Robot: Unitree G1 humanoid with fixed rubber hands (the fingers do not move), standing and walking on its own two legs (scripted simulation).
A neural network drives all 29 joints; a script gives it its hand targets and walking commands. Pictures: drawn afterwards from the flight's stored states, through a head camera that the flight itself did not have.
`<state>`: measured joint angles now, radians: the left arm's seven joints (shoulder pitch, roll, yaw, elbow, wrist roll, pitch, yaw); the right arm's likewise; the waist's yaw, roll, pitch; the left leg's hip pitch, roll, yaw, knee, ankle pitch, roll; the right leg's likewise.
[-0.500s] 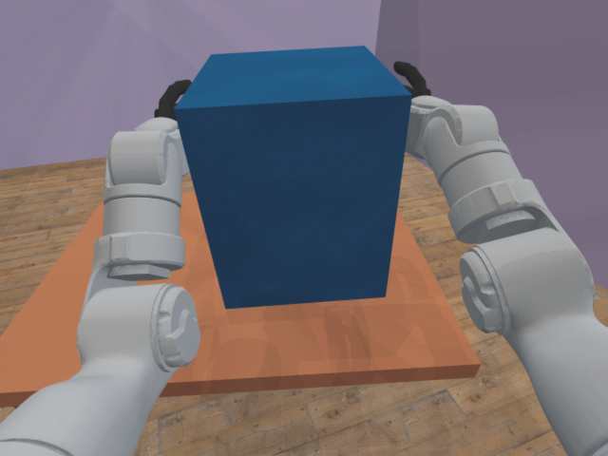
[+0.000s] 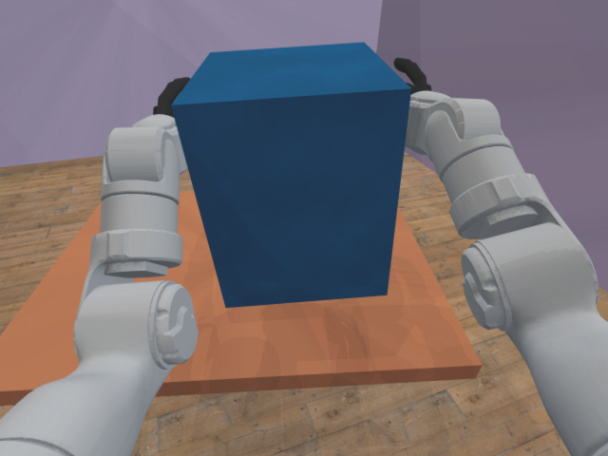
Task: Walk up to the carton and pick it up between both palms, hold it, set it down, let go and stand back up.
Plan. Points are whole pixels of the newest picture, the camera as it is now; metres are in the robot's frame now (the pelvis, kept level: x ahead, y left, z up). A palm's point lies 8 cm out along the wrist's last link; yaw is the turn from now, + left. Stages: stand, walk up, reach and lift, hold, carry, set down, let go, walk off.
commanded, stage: hold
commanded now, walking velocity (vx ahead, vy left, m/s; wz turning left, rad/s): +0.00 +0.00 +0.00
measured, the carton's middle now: (296, 171) +0.36 +0.00 +0.27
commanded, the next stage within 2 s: none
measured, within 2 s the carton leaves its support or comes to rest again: neither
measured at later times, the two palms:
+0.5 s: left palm (170, 133) +0.37 +0.15 +0.32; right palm (414, 114) +0.37 -0.14 +0.34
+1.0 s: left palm (170, 134) +0.37 +0.15 +0.31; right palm (414, 114) +0.37 -0.14 +0.34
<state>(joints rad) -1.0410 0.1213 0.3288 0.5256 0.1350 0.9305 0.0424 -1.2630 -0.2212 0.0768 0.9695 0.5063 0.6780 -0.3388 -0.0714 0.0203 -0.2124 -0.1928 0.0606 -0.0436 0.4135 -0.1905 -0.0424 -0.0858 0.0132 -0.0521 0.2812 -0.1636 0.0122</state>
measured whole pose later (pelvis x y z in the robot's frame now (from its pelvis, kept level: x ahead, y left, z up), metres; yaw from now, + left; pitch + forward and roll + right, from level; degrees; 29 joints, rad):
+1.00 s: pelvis +0.00 +0.00 +0.00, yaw +0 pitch -2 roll -2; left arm -1.05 0.12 0.33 0.54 0.13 0.92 0.05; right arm -1.27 -0.22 0.08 0.98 0.51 0.68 -0.33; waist -0.07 0.02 -0.22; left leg -0.20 0.06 -0.05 0.42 -0.19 -0.04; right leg -0.09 0.02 -0.05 0.28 -0.16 0.01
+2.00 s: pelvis +0.00 +0.00 +0.00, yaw +0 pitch -1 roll -2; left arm -1.05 0.13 0.32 0.55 0.13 0.91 0.06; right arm -1.27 -0.22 0.08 0.99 0.50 0.67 -0.32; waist -0.07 0.02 -0.22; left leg -0.21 0.06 -0.04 0.42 -0.19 -0.04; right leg -0.11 0.02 -0.04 0.28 -0.16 0.01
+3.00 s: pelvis +0.00 +0.00 +0.00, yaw +0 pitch -2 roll -2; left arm -1.04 0.12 0.32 0.54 0.14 0.89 0.06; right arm -1.25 -0.21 0.06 0.97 0.48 0.67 -0.32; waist -0.08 0.02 -0.21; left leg -0.19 0.06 -0.05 0.41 -0.19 -0.04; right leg -0.08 0.01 -0.05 0.28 -0.16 0.01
